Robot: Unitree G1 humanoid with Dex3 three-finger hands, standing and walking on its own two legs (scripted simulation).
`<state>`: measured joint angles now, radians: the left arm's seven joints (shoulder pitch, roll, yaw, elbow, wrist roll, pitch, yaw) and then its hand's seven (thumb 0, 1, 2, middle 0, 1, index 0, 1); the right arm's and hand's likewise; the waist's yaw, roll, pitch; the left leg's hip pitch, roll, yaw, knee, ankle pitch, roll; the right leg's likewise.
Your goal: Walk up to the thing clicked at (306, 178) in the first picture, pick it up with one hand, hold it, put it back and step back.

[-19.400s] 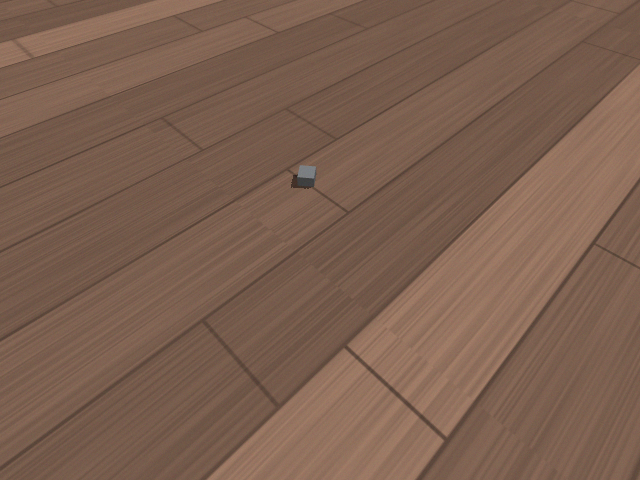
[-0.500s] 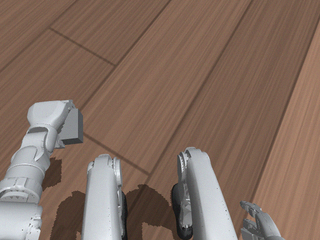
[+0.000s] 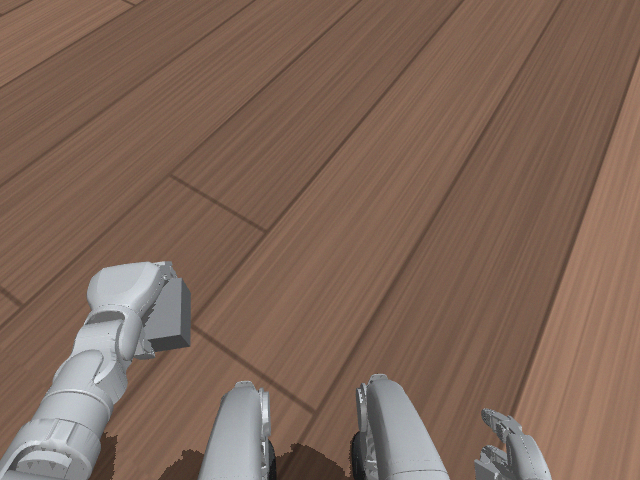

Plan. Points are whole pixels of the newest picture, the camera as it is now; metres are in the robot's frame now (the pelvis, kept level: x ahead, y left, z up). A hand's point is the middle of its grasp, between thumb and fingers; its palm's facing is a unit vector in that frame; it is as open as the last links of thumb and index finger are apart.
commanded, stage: lift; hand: left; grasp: from above
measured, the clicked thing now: (158, 316) +0.35 +0.22 -0.10
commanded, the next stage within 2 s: hold in 0.60 s
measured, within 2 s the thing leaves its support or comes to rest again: neither
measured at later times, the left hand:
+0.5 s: hand (123, 275) +0.35 +0.22 +0.03, palm faces -0.43 -0.07 -0.90, open 11.4 cm
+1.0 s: hand (105, 238) +0.37 +0.23 +0.08, palm faces -0.44 -0.05 -0.90, open 11.4 cm
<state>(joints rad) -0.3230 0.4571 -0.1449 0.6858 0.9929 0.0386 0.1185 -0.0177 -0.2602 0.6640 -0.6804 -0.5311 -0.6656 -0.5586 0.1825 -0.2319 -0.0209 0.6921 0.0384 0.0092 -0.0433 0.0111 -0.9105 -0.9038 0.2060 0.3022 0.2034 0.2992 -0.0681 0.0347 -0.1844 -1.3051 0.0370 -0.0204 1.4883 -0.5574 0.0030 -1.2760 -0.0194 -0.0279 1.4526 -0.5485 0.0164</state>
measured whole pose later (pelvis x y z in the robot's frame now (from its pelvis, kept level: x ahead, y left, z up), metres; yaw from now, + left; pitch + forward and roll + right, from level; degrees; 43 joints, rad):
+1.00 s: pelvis +0.07 +0.00 +0.15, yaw -1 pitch +7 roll +0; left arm -0.28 0.38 -0.19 0.77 1.01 0.03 0.10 -0.02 -0.24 0.65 -0.66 -0.54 -0.64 -0.57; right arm 0.25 -0.25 -0.05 0.72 0.04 0.01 -0.03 0.01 -0.91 -0.90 0.20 0.30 0.20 0.30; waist -0.03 0.03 -0.07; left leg -0.47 0.02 0.05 0.70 -0.35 0.01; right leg -0.47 -0.02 0.01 0.69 -0.33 0.02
